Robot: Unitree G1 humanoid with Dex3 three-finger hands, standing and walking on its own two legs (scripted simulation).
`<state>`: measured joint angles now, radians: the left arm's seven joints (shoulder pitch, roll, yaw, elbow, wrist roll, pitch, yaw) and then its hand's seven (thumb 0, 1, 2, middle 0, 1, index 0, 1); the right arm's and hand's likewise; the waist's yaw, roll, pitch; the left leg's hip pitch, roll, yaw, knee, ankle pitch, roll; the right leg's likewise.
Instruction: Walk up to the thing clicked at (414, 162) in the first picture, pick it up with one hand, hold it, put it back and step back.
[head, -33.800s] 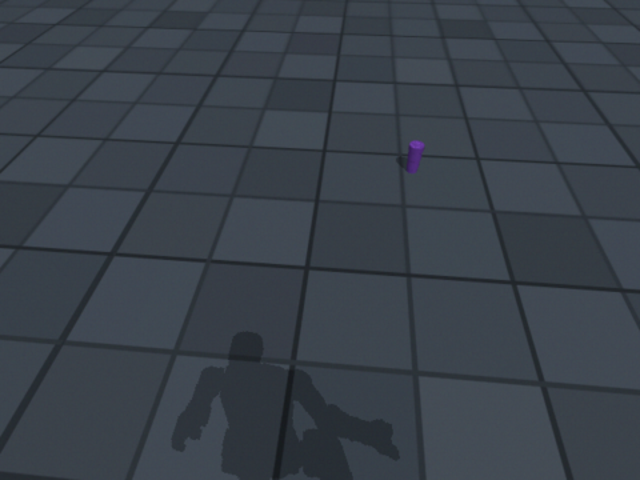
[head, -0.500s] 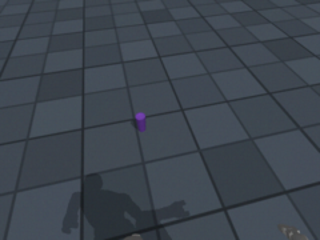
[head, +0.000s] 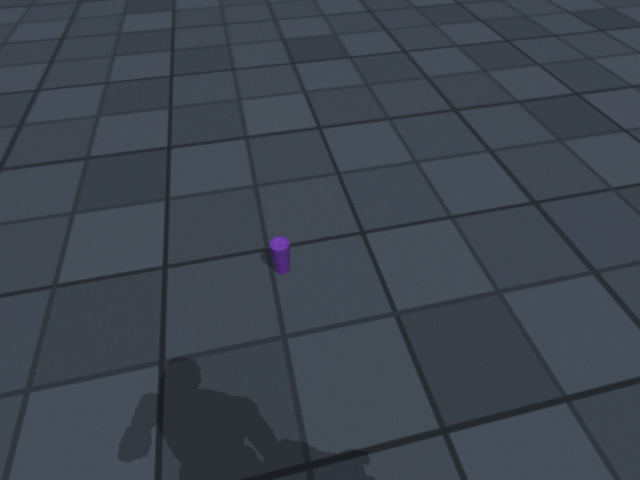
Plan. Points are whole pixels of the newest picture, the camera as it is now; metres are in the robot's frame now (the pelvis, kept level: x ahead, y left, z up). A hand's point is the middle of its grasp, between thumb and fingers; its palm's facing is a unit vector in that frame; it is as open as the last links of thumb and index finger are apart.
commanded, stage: step back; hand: left
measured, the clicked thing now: (281, 256) +1.01 +0.19 -0.69
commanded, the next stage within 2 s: stand in 0.42 s
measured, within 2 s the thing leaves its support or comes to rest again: neither
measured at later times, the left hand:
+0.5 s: hand out of the picture +0.13 +0.27 -0.15, palm faces +0.06 -0.94 -0.34, open 7.4 cm
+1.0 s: hand out of the picture +0.08 +0.27 -0.14, palm faces +0.02 -0.94 -0.34, open 7.4 cm
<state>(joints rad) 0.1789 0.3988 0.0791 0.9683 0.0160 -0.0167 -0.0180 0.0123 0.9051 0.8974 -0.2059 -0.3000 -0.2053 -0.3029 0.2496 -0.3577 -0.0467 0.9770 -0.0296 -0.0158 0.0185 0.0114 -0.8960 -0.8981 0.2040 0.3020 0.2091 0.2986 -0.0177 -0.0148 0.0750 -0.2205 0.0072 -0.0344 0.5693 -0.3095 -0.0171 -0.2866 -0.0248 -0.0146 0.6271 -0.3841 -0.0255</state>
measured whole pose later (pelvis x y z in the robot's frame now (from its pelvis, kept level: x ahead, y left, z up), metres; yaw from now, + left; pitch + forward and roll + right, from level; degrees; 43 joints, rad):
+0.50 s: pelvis +0.04 +0.01 +0.01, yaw +2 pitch -2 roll +0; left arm 0.08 0.36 0.04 1.06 0.00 -0.01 0.00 0.01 0.90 0.90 -0.21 -0.30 -0.21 -0.30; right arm 0.10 -0.33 -0.01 1.06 -0.01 -0.02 0.00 0.01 -0.90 -0.90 0.20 0.30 0.21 0.30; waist 0.02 -0.02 0.09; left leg -0.20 0.02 0.00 0.53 -0.29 -0.01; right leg -0.17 -0.04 -0.05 0.51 -0.30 0.02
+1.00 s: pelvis +0.02 +0.01 +0.02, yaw +2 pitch -4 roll +0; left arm 0.10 0.35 0.01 1.15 0.01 -0.02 -0.01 0.01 0.90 0.90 -0.21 -0.30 -0.21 -0.30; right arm 0.07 -0.35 0.00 1.14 -0.01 -0.01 0.01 0.01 -0.90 -0.90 0.20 0.30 0.20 0.30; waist 0.01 0.01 0.06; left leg -0.11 0.02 0.00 0.33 -0.15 -0.02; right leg -0.09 -0.04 -0.05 0.33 -0.17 0.02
